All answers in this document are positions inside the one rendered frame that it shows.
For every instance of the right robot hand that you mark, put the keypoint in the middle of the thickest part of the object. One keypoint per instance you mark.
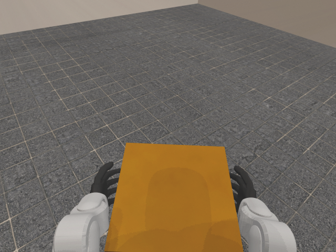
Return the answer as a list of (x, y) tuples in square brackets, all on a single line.
[(245, 188)]

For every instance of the robot right forearm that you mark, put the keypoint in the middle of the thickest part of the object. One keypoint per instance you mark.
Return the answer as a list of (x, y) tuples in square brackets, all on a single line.
[(262, 229)]

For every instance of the robot left forearm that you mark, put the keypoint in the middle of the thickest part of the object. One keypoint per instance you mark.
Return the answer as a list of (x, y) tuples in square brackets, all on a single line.
[(81, 230)]

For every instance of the left robot hand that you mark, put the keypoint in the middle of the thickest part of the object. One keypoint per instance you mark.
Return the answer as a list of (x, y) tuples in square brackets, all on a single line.
[(101, 182)]

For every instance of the carton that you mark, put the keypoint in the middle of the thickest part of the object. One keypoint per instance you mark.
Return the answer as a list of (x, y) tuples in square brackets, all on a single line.
[(174, 198)]

